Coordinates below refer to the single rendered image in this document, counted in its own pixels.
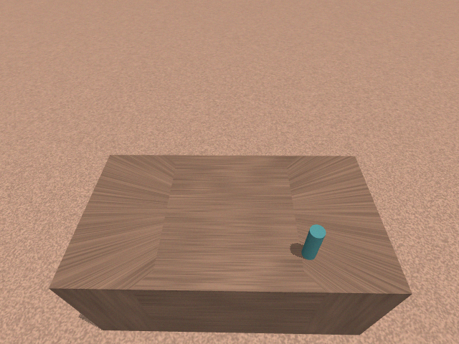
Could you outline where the can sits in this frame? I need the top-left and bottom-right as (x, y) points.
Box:
(301, 224), (326, 260)

